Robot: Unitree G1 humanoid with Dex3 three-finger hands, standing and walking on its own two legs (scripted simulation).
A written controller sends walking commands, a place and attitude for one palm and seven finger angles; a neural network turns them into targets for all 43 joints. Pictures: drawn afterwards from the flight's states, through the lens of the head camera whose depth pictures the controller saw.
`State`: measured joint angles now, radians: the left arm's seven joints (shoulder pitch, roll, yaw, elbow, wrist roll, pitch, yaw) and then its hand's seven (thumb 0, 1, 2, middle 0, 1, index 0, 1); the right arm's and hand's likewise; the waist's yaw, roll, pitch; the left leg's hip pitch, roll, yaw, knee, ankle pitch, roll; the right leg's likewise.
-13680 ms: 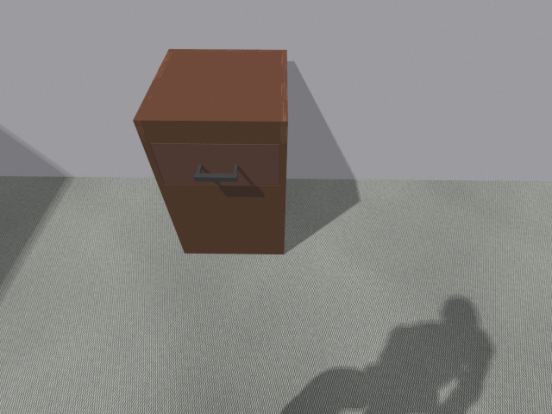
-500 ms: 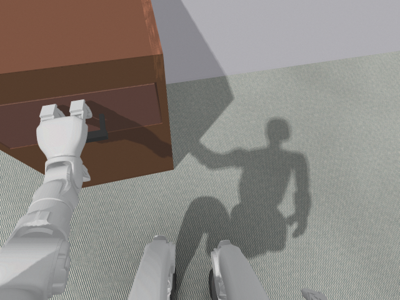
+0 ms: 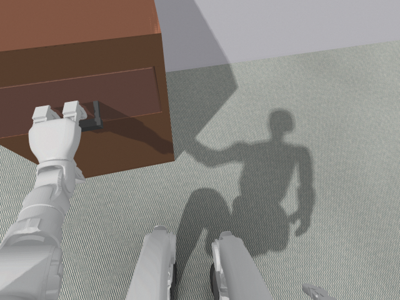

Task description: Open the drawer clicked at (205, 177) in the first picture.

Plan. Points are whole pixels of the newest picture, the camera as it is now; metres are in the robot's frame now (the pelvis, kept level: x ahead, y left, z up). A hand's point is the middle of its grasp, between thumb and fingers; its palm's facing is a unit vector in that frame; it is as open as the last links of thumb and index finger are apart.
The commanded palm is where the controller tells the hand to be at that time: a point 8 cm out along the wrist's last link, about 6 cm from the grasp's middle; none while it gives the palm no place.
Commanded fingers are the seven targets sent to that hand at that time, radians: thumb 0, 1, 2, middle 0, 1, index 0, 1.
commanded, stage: lower the fingers behind the handle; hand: left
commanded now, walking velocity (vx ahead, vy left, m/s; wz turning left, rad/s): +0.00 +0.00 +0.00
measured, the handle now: (69, 119) +0.47 +0.30 -0.06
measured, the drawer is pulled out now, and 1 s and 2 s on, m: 0.00 0.00 0.01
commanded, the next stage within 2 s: close the thumb around the handle in 0.66 s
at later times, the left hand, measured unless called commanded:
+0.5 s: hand (74, 146) +0.42 +0.29 -0.09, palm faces +0.00 -0.04 -1.00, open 13.8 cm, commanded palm +0.42 +0.26 -0.04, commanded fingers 0.00 -0.50 0.30 -0.30 -1.20 -0.30 -1.20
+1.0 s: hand (76, 143) +0.43 +0.28 -0.09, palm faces -0.01 -0.03 -1.00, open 12.2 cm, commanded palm +0.42 +0.26 -0.04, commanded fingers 0.00 0.23 0.61 -0.35 -1.28 -0.35 -1.28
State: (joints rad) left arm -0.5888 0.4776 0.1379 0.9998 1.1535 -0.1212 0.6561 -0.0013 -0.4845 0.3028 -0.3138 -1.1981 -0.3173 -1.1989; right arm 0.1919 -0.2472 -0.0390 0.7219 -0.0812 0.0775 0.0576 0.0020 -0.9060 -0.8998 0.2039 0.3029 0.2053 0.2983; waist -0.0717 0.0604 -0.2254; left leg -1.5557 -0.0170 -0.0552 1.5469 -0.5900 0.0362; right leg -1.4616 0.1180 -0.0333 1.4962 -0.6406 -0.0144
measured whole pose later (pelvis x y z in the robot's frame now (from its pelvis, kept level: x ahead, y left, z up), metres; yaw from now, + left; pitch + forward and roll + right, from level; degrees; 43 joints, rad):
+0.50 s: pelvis -0.01 +0.00 -0.02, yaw +0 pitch +35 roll -6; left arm -0.63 0.48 0.11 1.01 1.14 -0.08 0.64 0.00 -0.48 0.30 -0.31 -1.20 -0.32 -1.20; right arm 0.20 -0.24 -0.02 0.73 -0.08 0.08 0.06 0.00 -0.91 -0.90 0.20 0.30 0.21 0.30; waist -0.08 0.07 -0.23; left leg -1.62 -0.02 -0.05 1.60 -0.59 0.04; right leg -1.52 0.12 -0.04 1.55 -0.64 -0.01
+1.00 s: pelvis -0.01 -0.01 -0.02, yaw +0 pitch +35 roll -6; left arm -0.65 0.50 0.11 1.03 1.14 -0.08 0.63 0.00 -0.23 0.41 -0.33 -1.23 -0.34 -1.23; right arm 0.19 -0.25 -0.02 0.72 -0.07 0.06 0.05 0.00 -0.91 -0.90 0.20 0.30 0.21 0.30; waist -0.08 0.06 -0.23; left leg -1.63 -0.01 -0.06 1.60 -0.59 0.03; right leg -1.53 0.12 -0.05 1.56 -0.64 -0.02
